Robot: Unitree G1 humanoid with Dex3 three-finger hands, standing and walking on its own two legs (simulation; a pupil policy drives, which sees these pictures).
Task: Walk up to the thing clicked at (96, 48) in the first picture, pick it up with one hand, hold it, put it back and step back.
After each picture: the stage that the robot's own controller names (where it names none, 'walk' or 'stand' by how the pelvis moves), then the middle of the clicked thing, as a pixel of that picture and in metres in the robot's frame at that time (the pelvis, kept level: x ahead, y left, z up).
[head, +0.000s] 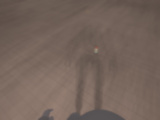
stand; (96, 49) +1.44 -0.07 -0.72
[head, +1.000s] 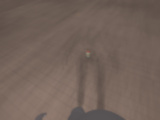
walk; (88, 53) +1.31 +0.18 -0.71
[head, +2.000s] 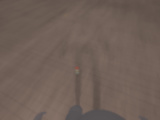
walk; (77, 70) +0.80 +0.28 -0.70
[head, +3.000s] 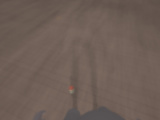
walk; (71, 89) +0.46 +0.25 -0.70
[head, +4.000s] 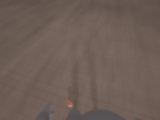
stand; (69, 103) +0.28 +0.27 -0.71
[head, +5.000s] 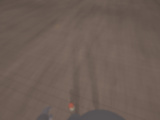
stand; (71, 106) +0.27 +0.23 -0.72
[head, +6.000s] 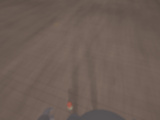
stand; (69, 105) +0.27 +0.25 -0.73
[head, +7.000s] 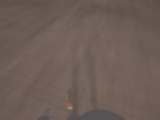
stand; (69, 105) +0.27 +0.25 -0.73
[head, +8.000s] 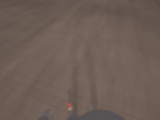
stand; (69, 106) +0.26 +0.25 -0.73
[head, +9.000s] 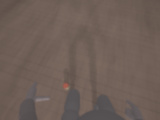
go down; (66, 86) +0.30 +0.26 -0.59
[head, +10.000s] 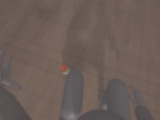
go down; (64, 69) +0.35 +0.29 -0.32
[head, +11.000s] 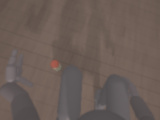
close in; (56, 65) +0.33 +0.31 -0.27
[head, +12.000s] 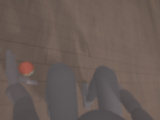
close in; (27, 69) +0.29 +0.33 -0.20
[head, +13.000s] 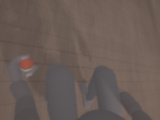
close; (27, 67) +0.31 +0.33 -0.20
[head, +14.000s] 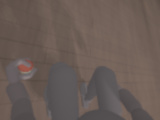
lift; (26, 68) +0.29 +0.33 -0.20
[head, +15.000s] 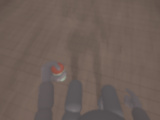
lift; (59, 72) +0.31 +0.23 +0.00
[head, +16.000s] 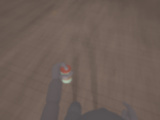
hold; (66, 74) +0.32 +0.19 +0.01
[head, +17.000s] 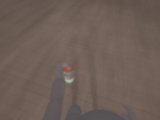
hold; (68, 73) +0.33 +0.17 +0.00
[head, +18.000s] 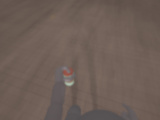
crouch; (68, 76) +0.32 +0.17 -0.01
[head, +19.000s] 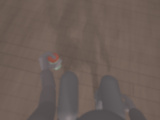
lower; (55, 61) +0.38 +0.26 -0.10
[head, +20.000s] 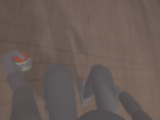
lower; (23, 61) +0.35 +0.33 -0.21
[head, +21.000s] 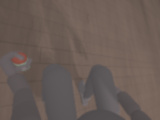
lower; (21, 62) +0.34 +0.34 -0.21
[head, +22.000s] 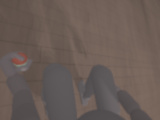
lower; (21, 62) +0.33 +0.34 -0.21
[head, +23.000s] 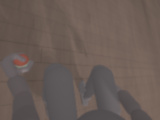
lower; (23, 63) +0.33 +0.34 -0.21
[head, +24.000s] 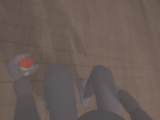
open; (27, 65) +0.32 +0.32 -0.21
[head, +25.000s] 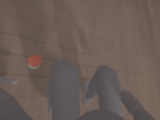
rise; (34, 62) +0.32 +0.30 -0.21
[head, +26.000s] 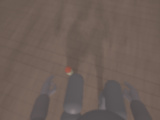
walk; (69, 70) +0.37 +0.26 -0.40
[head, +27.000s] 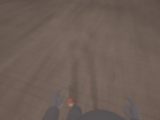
stand; (70, 102) +0.30 +0.23 -0.66
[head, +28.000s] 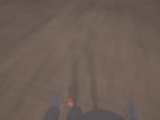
stand; (70, 101) +0.31 +0.24 -0.66
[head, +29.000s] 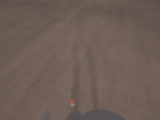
stand; (72, 102) +0.32 +0.22 -0.71
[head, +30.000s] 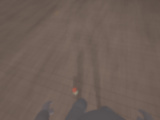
walk; (75, 91) +0.36 +0.25 -0.70
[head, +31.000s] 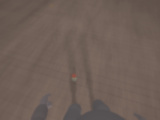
walk; (74, 77) +0.55 +0.21 -0.70
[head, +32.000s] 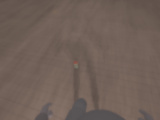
walk; (75, 64) +0.85 +0.33 -0.70
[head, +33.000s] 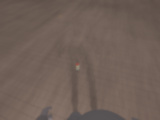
stand; (77, 66) +0.92 +0.27 -0.72
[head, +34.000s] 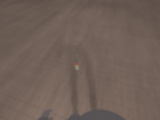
stand; (76, 66) +0.93 +0.28 -0.73
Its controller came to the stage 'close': yes
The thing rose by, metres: 0.71
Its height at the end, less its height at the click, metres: +0.00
